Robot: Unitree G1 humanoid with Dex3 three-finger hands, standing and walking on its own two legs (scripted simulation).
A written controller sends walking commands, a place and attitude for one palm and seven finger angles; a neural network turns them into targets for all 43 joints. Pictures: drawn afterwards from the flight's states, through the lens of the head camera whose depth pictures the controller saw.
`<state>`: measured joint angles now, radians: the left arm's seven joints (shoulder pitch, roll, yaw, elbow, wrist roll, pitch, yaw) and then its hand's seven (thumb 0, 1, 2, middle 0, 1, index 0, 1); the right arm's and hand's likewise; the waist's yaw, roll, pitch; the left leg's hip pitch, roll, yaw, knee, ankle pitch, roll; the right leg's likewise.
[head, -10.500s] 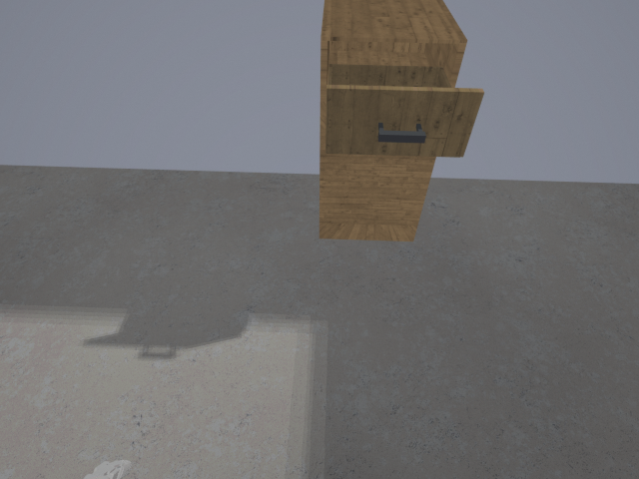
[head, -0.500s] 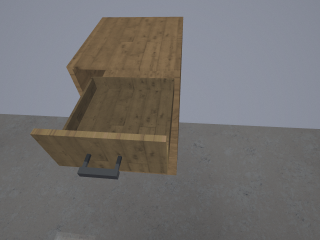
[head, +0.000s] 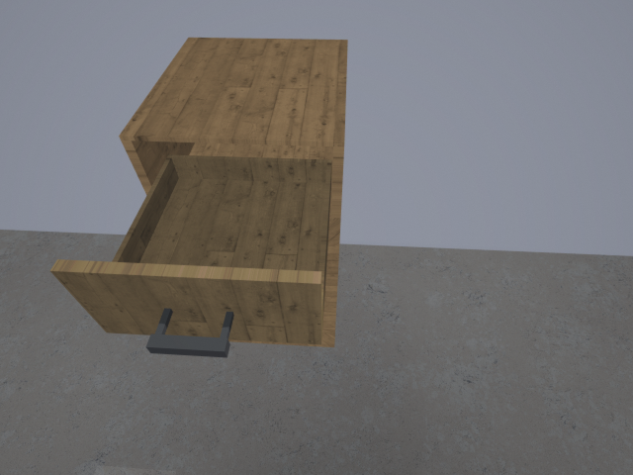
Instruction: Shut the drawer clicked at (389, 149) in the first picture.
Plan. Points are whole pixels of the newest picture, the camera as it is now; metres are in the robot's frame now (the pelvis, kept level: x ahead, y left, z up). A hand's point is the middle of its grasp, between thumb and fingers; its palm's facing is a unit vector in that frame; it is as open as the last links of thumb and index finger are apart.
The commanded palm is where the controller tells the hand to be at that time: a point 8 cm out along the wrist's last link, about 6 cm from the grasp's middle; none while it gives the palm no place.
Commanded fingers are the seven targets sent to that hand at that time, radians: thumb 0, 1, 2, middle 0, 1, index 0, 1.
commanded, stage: come to a stop and stand still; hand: left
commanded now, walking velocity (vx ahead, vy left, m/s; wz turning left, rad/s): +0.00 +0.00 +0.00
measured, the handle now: (193, 331) +0.31 +0.21 -0.03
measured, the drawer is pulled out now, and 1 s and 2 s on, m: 0.30 0.30 0.29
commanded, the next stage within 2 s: look again from close up in 0.92 s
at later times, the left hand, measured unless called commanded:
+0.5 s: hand out of the picture +0.00 +0.20 -0.18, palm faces +0.02 -0.98 -0.19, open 7.4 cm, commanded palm none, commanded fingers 0.00 0.90 0.90 -0.20 -0.30 -0.20 -0.30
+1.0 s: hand out of the picture -0.02 +0.20 -0.18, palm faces +0.02 -0.99 -0.15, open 7.4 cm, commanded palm none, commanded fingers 0.00 0.90 0.90 -0.20 -0.30 -0.20 -0.30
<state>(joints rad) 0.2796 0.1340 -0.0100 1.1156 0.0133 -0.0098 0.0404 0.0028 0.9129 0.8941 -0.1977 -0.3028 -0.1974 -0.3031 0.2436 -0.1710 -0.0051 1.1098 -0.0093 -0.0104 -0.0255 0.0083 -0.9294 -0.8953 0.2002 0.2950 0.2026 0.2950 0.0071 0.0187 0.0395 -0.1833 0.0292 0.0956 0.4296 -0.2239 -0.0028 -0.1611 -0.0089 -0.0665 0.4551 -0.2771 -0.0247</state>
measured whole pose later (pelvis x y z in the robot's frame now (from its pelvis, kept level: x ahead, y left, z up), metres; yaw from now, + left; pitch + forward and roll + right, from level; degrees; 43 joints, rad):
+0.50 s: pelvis -0.02 +0.03 +0.00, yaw +0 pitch -2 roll +0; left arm 0.29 0.16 -0.02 1.06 0.01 0.00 0.04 0.00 0.91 0.89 -0.20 -0.30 -0.20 -0.30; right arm 0.31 -0.15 0.02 1.08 -0.01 -0.01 0.00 0.00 -0.91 -0.90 0.20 0.30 0.20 0.30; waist -0.01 0.00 0.03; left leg -0.22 0.00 0.10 0.48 -0.23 0.04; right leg -0.18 -0.04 -0.06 0.47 -0.26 0.01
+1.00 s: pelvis +0.00 +0.05 +0.00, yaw +0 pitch -2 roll +0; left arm 0.32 0.13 -0.02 1.11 0.01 -0.01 0.04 0.00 0.91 0.89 -0.20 -0.30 -0.20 -0.30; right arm 0.29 -0.15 0.01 1.12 -0.01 -0.02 -0.01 0.00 -0.91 -0.90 0.20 0.30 0.20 0.30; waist 0.00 -0.02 0.04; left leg -0.17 -0.03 0.12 0.43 -0.23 0.07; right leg -0.14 -0.06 -0.04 0.43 -0.26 0.04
